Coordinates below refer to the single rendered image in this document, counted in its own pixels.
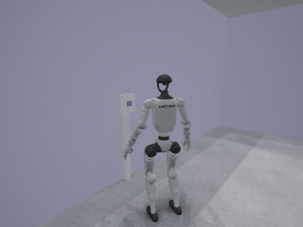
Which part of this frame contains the button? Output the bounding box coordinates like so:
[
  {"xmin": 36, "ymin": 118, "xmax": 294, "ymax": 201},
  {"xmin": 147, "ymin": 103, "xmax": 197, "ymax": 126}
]
[{"xmin": 127, "ymin": 101, "xmax": 133, "ymax": 107}]

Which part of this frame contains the robot left upper arm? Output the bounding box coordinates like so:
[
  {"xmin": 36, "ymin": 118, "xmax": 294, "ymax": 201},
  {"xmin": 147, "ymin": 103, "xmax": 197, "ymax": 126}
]
[{"xmin": 138, "ymin": 98, "xmax": 155, "ymax": 130}]

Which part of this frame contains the humanoid robot torso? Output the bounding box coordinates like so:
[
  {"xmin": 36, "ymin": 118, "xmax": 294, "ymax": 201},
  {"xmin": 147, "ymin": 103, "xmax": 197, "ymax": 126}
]
[{"xmin": 151, "ymin": 96, "xmax": 178, "ymax": 153}]

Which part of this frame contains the right robot hand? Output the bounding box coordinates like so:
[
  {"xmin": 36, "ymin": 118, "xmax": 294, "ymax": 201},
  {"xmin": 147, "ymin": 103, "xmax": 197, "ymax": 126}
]
[{"xmin": 181, "ymin": 137, "xmax": 191, "ymax": 151}]

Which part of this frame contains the robot head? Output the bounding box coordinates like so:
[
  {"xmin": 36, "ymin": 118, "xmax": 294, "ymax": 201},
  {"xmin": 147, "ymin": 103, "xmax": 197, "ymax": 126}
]
[{"xmin": 156, "ymin": 74, "xmax": 174, "ymax": 99}]

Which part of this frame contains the left robot forearm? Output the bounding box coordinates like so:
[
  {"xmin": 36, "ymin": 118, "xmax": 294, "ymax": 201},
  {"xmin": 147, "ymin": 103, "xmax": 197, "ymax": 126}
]
[{"xmin": 127, "ymin": 120, "xmax": 142, "ymax": 147}]

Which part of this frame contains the panel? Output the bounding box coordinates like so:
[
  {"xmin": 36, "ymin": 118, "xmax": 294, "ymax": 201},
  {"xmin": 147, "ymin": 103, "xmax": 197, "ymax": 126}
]
[{"xmin": 119, "ymin": 93, "xmax": 135, "ymax": 181}]

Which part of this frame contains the robot right upper arm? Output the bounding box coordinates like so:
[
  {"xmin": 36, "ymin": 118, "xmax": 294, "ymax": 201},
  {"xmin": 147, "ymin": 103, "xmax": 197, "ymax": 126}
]
[{"xmin": 176, "ymin": 97, "xmax": 190, "ymax": 126}]

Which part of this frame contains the right robot forearm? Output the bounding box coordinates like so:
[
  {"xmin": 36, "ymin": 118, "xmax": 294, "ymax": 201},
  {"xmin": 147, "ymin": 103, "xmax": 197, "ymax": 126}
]
[{"xmin": 183, "ymin": 122, "xmax": 191, "ymax": 140}]

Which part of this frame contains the left robot hand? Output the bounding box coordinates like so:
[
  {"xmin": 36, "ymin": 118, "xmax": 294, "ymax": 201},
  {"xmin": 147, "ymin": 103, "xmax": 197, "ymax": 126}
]
[{"xmin": 123, "ymin": 144, "xmax": 134, "ymax": 161}]

